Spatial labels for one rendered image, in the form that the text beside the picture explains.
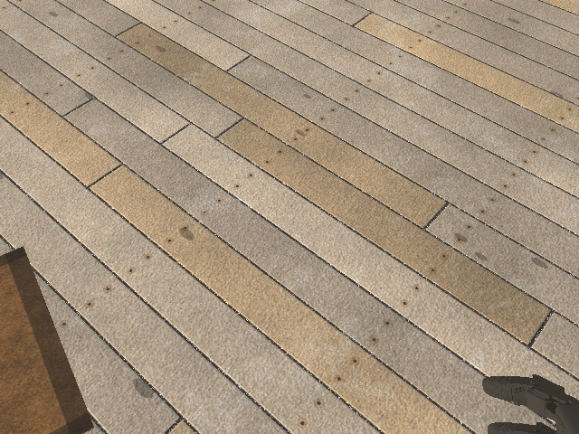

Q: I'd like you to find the right robot hand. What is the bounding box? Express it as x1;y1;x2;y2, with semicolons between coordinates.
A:
482;374;579;434

